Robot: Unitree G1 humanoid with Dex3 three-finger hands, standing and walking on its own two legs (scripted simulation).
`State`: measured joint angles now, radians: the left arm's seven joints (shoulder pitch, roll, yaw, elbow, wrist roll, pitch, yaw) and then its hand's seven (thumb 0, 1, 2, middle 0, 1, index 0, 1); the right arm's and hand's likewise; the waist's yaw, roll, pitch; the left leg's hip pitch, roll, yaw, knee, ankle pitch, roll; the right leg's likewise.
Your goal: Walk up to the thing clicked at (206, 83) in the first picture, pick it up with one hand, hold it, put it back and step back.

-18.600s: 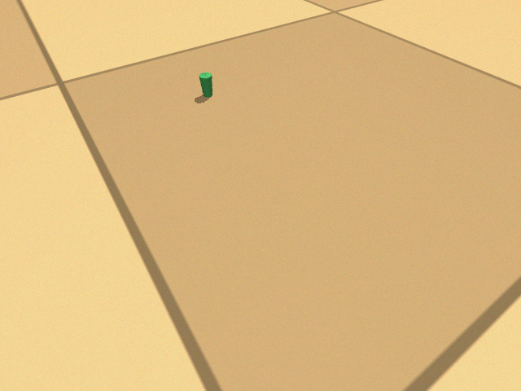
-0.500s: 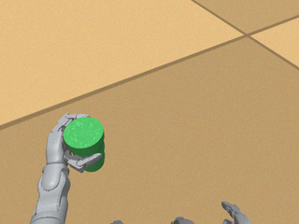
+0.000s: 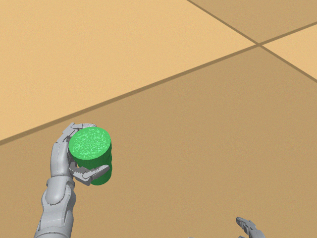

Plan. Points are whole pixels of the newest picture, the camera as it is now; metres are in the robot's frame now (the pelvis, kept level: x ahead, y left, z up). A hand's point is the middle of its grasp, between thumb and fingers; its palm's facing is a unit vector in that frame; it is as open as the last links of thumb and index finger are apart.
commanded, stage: hold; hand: left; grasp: from the side
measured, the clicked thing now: (95, 159) +0.33 +0.16 +0.01
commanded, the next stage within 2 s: none
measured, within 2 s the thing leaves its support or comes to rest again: neither
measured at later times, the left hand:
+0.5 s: hand (88, 154) +0.32 +0.17 +0.05, palm faces +0.09 -1.00 -0.03, open 11.9 cm
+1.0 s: hand (88, 156) +0.31 +0.16 +0.05, palm faces +0.09 -1.00 -0.02, open 11.9 cm
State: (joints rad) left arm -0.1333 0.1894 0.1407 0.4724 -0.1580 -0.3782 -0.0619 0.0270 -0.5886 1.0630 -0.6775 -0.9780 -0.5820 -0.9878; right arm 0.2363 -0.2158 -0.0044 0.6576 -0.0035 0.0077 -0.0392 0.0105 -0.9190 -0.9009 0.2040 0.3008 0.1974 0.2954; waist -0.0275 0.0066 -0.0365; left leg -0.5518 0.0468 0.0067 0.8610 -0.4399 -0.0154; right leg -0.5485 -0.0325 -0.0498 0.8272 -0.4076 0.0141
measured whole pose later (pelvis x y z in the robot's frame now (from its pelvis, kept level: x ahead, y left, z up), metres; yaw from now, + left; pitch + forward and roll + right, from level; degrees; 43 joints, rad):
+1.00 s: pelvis -0.01 +0.00 +0.01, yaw +0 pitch +5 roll -1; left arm -0.14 0.18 0.13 0.50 -0.16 -0.39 -0.05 0.03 -0.58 1.06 -0.67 -0.98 -0.58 -0.99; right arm 0.23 -0.21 0.00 0.68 0.00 -0.02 -0.02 0.01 -0.92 -0.90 0.20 0.30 0.20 0.30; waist -0.03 0.01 -0.02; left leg -0.49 0.04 0.01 0.80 -0.39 -0.02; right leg -0.48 -0.03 -0.05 0.77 -0.36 0.01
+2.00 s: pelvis -0.02 +0.00 +0.01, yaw +0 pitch +5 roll -1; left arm -0.14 0.18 0.13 0.50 -0.15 -0.40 -0.05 0.03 -0.59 1.07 -0.67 -0.99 -0.57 -1.00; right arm 0.24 -0.22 -0.01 0.69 0.00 -0.02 -0.02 0.01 -0.92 -0.91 0.20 0.30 0.20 0.30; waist -0.02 0.01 -0.02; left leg -0.49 0.04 0.01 0.80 -0.39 -0.01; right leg -0.49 -0.03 -0.05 0.77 -0.36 0.02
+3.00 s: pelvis -0.04 +0.00 -0.08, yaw +0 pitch +21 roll -2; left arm -0.33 0.21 0.24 0.83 -0.12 -0.69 -0.05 0.02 -0.59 1.06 -0.69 -0.96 -0.60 -0.97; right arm 0.20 -0.25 -0.03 0.69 -0.05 -0.05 0.04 0.01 -0.90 -0.90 0.20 0.30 0.20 0.30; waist -0.07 -0.01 -0.14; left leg -1.12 0.05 -0.03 1.30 -0.54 -0.02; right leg -1.11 -0.04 -0.06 1.26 -0.51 0.01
